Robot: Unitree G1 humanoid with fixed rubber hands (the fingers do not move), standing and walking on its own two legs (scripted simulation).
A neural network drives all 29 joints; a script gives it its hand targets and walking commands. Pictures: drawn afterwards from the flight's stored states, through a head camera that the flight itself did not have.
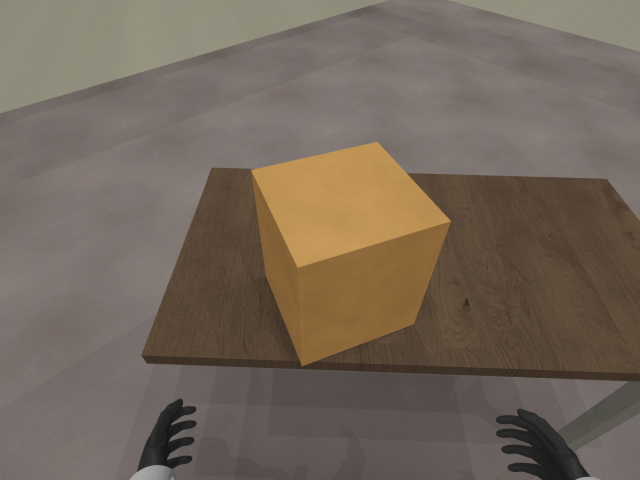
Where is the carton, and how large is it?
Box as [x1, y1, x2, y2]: [251, 142, 450, 365]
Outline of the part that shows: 377,142 251,170 266,276 302,365 412,324 415,319 450,222 449,219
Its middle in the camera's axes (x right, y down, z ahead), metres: +0.04 +0.02 +0.62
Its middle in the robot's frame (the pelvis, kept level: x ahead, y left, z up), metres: +0.45 -0.01 +0.01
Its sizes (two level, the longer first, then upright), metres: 0.210 0.200 0.250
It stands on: a table, 0.66 m high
